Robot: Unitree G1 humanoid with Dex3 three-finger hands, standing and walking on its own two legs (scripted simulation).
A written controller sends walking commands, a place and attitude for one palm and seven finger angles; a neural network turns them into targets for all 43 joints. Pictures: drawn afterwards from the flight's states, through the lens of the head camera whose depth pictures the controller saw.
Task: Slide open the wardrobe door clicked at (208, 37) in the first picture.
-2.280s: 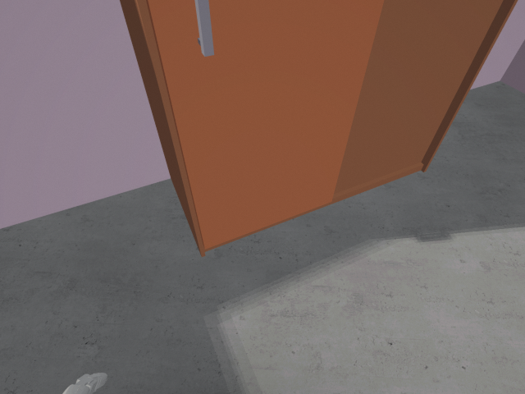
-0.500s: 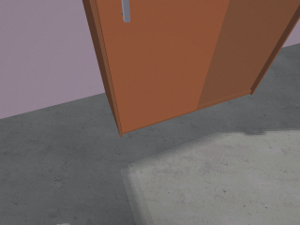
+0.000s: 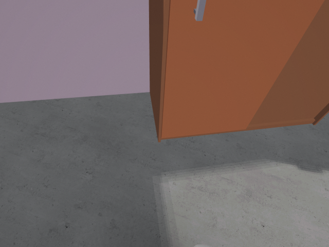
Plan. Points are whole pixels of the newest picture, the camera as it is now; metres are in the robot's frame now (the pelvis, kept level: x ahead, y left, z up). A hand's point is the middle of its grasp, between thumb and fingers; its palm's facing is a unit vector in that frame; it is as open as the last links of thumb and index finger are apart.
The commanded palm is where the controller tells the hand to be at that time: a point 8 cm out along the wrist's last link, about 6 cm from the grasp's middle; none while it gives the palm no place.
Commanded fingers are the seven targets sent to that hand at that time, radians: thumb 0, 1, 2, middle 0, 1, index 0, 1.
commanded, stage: turn to face it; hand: left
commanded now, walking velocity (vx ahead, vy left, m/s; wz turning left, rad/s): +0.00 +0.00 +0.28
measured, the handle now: out of the picture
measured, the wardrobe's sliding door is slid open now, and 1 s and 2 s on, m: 0.00 0.00 0.00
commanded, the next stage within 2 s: take the last steps up to it in 0.18 s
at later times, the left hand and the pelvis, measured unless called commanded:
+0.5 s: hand out of the picture -0.05 +0.11 -0.16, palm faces +0.22 -0.95 -0.21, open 7.4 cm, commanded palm none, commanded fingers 0.00 0.90 0.90 -0.20 -0.30 -0.20 -0.30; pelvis -0.01 -0.06 +0.00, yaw +9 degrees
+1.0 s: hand out of the picture +0.14 +0.14 -0.18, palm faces +0.07 -0.98 -0.16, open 7.4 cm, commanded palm none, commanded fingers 0.00 0.90 0.90 -0.20 -0.30 -0.20 -0.30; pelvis +0.11 -0.05 +0.00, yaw +2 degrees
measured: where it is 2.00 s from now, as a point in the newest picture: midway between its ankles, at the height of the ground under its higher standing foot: (192, 209)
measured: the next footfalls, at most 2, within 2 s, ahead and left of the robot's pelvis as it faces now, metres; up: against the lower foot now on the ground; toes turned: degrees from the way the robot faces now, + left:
right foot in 0.18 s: +0.01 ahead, -0.14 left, +0.00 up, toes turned +2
left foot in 0.66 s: +0.02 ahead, +0.08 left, +0.00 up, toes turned +14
